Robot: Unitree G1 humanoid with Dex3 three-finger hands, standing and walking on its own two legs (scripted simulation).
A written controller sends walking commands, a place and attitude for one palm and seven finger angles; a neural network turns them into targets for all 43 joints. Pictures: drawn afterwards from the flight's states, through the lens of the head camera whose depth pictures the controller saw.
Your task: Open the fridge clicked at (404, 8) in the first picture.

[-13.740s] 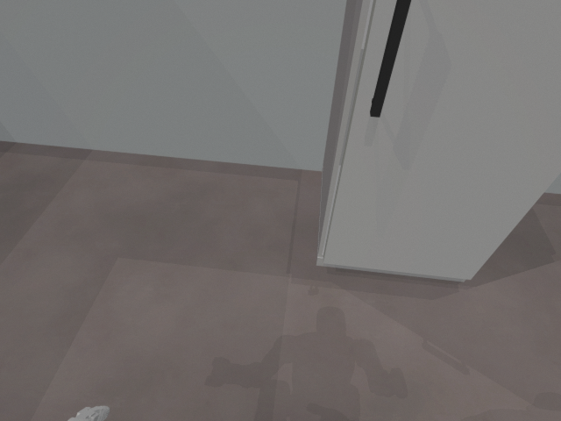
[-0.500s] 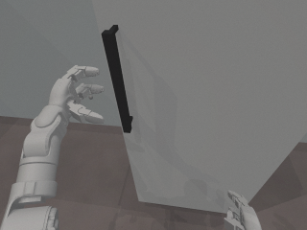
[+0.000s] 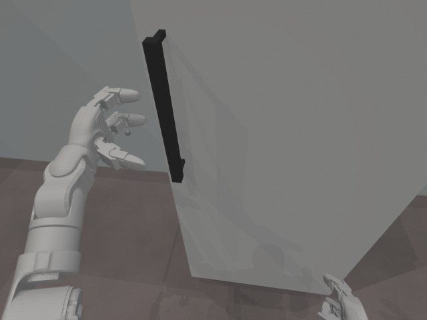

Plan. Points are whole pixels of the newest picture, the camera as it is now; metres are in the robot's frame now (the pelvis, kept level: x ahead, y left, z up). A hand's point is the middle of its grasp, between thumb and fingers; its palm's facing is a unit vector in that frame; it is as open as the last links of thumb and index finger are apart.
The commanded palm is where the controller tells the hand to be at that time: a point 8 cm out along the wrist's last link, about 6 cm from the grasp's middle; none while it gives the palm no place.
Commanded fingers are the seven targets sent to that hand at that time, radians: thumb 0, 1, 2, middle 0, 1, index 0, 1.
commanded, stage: feel for the door with the fingertips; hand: left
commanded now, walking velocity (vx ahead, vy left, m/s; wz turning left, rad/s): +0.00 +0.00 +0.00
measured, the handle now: (170, 118) +0.42 +0.11 +0.19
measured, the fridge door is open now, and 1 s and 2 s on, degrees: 0 0 0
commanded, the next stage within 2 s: slide the fingers in behind the handle in 0.68 s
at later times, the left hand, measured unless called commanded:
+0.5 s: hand (142, 128) +0.38 +0.15 +0.21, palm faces -0.05 -1.00 -0.02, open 14.0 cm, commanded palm +0.35 +0.19 +0.21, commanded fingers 0.00 -0.50 0.30 -0.30 -1.20 -0.30 -1.20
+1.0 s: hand (148, 125) +0.38 +0.14 +0.21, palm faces -0.05 -1.00 -0.02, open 13.9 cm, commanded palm +0.35 +0.18 +0.21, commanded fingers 0.00 -0.50 0.30 -0.30 -1.20 -0.30 -1.20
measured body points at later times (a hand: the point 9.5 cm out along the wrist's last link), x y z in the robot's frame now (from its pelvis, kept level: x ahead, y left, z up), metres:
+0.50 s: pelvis +0.01 +0.01 +0.00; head -0.01 -0.01 +0.45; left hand +0.37 +0.20 +0.21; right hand +0.19 -0.22 -0.08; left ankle -0.02 +0.07 -0.74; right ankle +0.00 -0.07 -0.74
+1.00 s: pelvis +0.00 +0.00 +0.00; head -0.03 -0.02 +0.45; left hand +0.38 +0.19 +0.21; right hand +0.16 -0.23 -0.09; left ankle -0.02 +0.07 -0.74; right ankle +0.00 -0.07 -0.74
